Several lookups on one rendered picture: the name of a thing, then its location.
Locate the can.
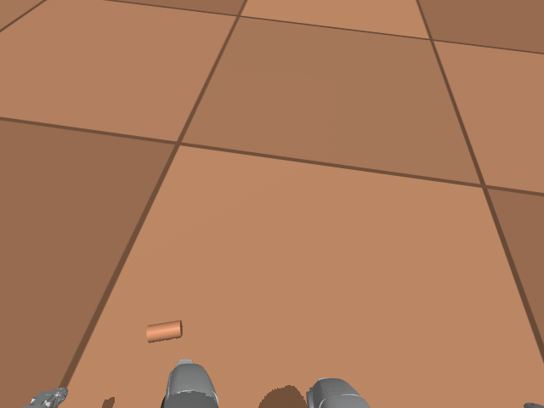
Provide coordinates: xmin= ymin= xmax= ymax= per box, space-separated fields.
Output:
xmin=147 ymin=320 xmax=183 ymax=342

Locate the left robot hand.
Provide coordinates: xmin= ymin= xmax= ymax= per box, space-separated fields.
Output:
xmin=22 ymin=388 xmax=68 ymax=408

